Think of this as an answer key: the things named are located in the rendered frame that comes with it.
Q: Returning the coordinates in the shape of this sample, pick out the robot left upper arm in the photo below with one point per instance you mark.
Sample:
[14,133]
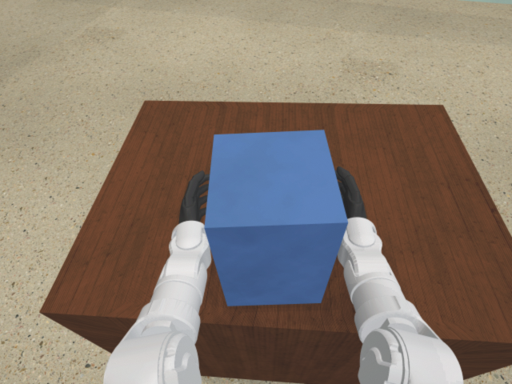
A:
[165,358]

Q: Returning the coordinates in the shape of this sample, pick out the carton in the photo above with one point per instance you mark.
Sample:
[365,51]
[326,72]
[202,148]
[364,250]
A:
[275,218]

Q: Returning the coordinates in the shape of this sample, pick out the robot right forearm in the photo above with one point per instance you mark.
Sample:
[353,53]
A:
[374,290]

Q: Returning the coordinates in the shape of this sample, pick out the robot left forearm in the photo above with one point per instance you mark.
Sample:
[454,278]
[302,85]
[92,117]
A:
[179,292]

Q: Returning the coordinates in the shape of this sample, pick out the robot left hand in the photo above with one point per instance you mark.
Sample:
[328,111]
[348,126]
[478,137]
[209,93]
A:
[191,203]

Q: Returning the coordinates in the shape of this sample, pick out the robot right upper arm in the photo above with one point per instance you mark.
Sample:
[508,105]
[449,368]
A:
[394,356]

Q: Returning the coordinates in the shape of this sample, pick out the pedestal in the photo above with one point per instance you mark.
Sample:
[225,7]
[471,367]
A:
[441,233]

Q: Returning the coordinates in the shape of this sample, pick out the robot right hand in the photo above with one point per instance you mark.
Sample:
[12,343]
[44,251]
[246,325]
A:
[352,200]

